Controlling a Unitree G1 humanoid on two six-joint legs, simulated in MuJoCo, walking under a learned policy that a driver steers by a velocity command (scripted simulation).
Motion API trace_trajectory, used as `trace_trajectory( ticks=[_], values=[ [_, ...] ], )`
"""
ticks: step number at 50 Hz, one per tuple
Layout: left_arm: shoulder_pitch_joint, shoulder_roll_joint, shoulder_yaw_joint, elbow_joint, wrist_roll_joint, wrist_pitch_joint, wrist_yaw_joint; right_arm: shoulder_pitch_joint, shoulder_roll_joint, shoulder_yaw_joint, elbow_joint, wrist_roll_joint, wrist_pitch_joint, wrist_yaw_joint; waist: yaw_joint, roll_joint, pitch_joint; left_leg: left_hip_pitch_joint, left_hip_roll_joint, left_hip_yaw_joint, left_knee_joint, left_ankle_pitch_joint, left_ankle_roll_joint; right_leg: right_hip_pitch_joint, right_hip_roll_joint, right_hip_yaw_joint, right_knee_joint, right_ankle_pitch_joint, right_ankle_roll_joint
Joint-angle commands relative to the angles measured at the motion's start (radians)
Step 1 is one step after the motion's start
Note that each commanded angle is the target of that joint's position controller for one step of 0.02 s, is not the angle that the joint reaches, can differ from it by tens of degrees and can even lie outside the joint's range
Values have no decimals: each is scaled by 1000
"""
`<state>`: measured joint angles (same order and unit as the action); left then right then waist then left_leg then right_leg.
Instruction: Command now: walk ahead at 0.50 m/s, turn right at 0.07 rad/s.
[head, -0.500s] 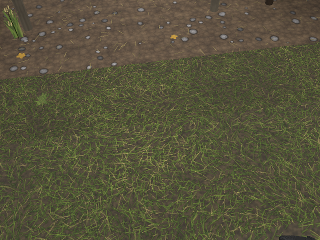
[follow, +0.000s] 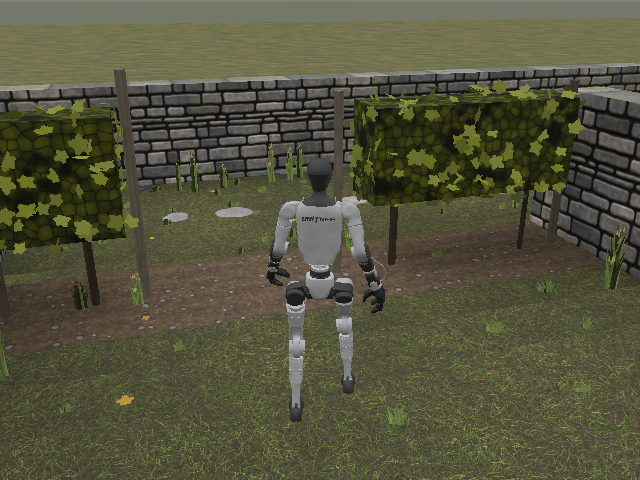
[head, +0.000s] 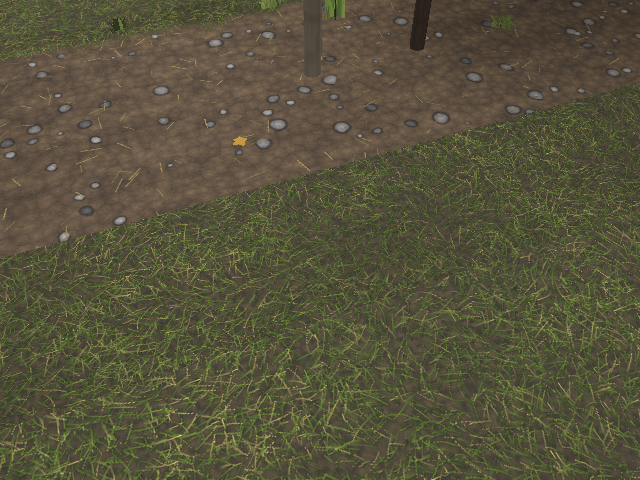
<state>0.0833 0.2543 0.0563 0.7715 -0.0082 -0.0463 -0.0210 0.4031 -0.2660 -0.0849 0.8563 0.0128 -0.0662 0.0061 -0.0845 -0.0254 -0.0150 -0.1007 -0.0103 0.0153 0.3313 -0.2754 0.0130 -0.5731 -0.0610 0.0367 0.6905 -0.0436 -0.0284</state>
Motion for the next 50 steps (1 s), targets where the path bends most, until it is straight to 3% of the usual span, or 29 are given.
trace_trajectory(
  ticks=[1,2,4,5,6,7,8,11,12,15,17,19,24,28,29,31,32,33,34,35,36,38,39,40,41,42,45,47,50],
  values=[
    [15,107,31,-60,2,-26,-17,-41,-162,-38,-54,15,-10,-7,70,140,-3,30,293,-176,5,395,199,30,-9,2,36,-76,-41],
    [59,110,37,-51,2,-30,-19,-72,-170,-38,-62,18,-6,-8,104,144,-14,1,279,-158,65,492,185,127,13,-25,-11,-129,-57],
    [340,144,67,47,1,-43,-24,-134,-136,-24,-78,31,-9,-9,250,81,-119,-168,164,-69,455,622,124,533,44,-67,-173,-41,-97],
    [335,230,77,31,3,-39,-18,3,-62,-1,-85,-1,-16,-5,154,-241,-164,-500,17,-18,819,-125,49,775,-209,312,-232,43,-220],
    [368,196,59,21,-26,-38,-28,51,-74,-5,-80,3,-40,0,154,-292,-183,-720,-42,-140,964,-320,46,833,-285,558,-306,78,-335],
    [382,169,56,43,-33,-38,-31,-23,-136,-23,-97,31,-46,-3,169,-169,-96,-795,-6,-166,1023,-268,51,738,-292,543,-347,-37,-345],
    [307,137,41,28,-30,-43,-35,-72,-156,-31,-117,40,-33,-13,129,-92,-28,-778,65,-133,981,-195,56,615,-276,464,-367,-78,-315],
    [188,95,27,18,-15,-52,-24,-102,-105,-22,-121,3,7,-15,70,-50,30,-625,151,-127,796,-75,12,375,-219,321,-421,-14,-268],
    [216,122,35,25,17,-60,-17,-115,-94,-18,-112,1,6,-6,81,-2,-1,-628,149,-126,793,35,18,400,-215,296,-398,25,-266],
    [305,139,39,59,-3,-77,21,-257,-107,-25,-155,11,-10,12,98,-53,21,-770,151,-164,609,256,31,506,-187,227,-387,25,-200],
    [353,109,25,77,-9,-61,59,-321,-50,-6,-169,-24,-19,37,114,-35,33,-639,100,-96,391,575,33,368,-106,100,-340,-103,-172],
    [384,105,16,78,-3,-53,73,-335,-28,1,-169,-29,-18,63,117,-38,30,-537,70,-77,351,729,50,273,-96,82,-292,-163,-164],
    [470,101,6,79,-12,-23,83,-462,-32,17,-217,-22,-15,109,160,-30,95,-679,80,-79,344,699,81,360,-143,150,-89,-197,-169],
    [518,89,6,81,-21,13,94,-538,-12,36,-221,9,-14,121,214,-41,137,-682,102,-83,204,643,46,446,-144,169,52,-188,-130],
    [505,81,6,79,-29,22,99,-527,-14,38,-207,5,-21,117,218,-27,148,-629,109,-78,113,669,40,451,-123,145,103,-127,-105],
    [520,81,8,97,-29,32,101,-416,-38,26,-142,-10,-32,99,197,-13,96,-441,114,-61,-14,763,28,474,-79,105,301,-19,-75],
    [474,96,18,112,-20,26,93,-183,-68,7,-65,1,-31,86,74,-22,14,-180,143,-85,-106,910,60,392,-61,90,531,-34,-46],
    [467,91,14,119,-20,4,69,2,-107,-6,3,-29,-32,74,-21,69,-91,139,136,-22,-101,1108,75,238,44,0,815,-158,2],
    [498,8,12,130,-10,-6,61,143,-160,-2,61,-47,-29,69,-35,243,-165,499,266,-138,143,1605,123,-107,177,13,1240,-954,64],
    [623,21,-15,102,-54,-24,43,181,-217,-15,80,-42,-38,69,-10,375,-369,831,452,-279,442,1831,273,-367,177,200,1392,-918,78],
    [570,86,-12,75,-47,-43,33,101,-154,-7,35,-27,-19,63,-31,312,-457,799,422,-300,394,1546,285,-417,91,234,1207,-816,73],
    [454,58,-13,71,-52,-46,54,-39,-125,4,3,-29,5,34,23,89,-408,466,458,-392,248,1035,334,-374,7,173,1147,-619,65],
    [439,77,-5,56,-56,-22,69,-157,-153,7,-31,-31,5,25,106,60,-325,195,500,-482,107,725,372,-308,-11,136,969,-411,65],
    [391,79,3,63,-31,8,82,-263,-98,27,-54,-44,-3,15,151,22,-185,-82,443,-418,53,794,337,-150,-59,125,784,-324,84],
    [381,39,3,64,-4,23,86,-277,-74,33,-35,-44,-7,13,168,42,-91,-246,330,-246,18,868,284,-31,-59,91,581,-265,94],
    [360,1,-8,55,10,22,85,-284,-77,30,-27,-49,-8,15,165,111,-76,-275,255,-152,7,912,252,34,-50,59,371,-216,98],
    [302,-13,-7,52,-3,1,61,-243,-77,26,-1,-36,-6,-2,139,205,-161,-210,196,-67,17,955,213,235,5,23,66,-31,96],
    [258,-4,-5,42,3,17,51,-227,-88,17,17,-11,3,-2,126,152,-161,-182,238,-107,-4,751,209,264,2,25,-2,-2,71],
    [171,55,17,17,22,45,44,-196,-111,0,31,5,29,1,97,110,-54,-215,243,-200,-63,47,187,269,14,-4,-63,-122,2]
  ],
)
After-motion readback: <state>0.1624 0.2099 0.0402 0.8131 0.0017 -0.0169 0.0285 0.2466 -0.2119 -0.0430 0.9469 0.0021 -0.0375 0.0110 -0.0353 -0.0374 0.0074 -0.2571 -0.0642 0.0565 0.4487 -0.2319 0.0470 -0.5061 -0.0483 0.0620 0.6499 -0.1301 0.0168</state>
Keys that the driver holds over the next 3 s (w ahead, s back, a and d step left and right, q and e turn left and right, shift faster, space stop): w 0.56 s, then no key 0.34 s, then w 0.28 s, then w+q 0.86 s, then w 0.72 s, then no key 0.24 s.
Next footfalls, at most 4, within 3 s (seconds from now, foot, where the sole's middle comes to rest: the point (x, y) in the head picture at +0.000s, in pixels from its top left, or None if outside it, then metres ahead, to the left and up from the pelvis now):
0.06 right None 0.14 -0.15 -0.78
0.66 left None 0.53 0.14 -0.97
1.04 right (337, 457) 0.61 -0.07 -0.97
1.56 left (228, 390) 0.81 0.19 -0.97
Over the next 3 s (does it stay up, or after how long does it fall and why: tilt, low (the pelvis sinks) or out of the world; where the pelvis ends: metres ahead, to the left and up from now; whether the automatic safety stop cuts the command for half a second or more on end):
stays up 1.45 0.32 -0.37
